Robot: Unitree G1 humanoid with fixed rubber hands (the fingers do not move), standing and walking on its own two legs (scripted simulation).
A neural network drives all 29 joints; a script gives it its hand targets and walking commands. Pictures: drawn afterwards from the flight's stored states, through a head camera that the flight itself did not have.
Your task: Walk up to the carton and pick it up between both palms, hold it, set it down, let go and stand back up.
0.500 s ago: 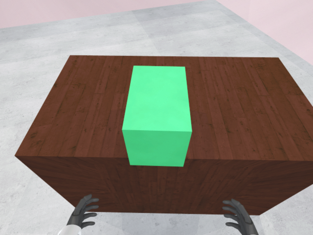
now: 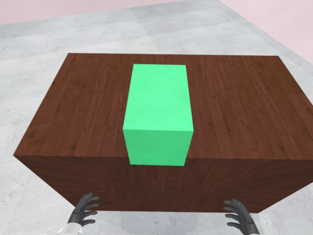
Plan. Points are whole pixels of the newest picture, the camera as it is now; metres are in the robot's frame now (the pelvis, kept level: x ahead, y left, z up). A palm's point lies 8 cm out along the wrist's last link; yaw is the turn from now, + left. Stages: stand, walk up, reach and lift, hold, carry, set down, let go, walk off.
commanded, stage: let go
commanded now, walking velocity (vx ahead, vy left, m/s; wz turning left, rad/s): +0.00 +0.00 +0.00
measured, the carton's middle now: (158, 114) +0.46 +0.02 +0.01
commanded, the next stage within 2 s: stand in 0.16 s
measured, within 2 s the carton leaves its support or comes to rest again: neither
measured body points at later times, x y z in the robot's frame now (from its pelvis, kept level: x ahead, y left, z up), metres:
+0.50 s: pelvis +0.00 +0.00 -0.01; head -0.01 +0.00 +0.44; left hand +0.08 +0.30 -0.12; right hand +0.09 -0.30 -0.12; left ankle -0.02 +0.13 -0.74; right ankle +0.00 -0.14 -0.74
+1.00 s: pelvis -0.02 -0.01 +0.00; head -0.03 -0.01 +0.45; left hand +0.03 +0.30 -0.13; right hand +0.08 -0.30 -0.13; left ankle -0.02 +0.13 -0.74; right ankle +0.00 -0.14 -0.74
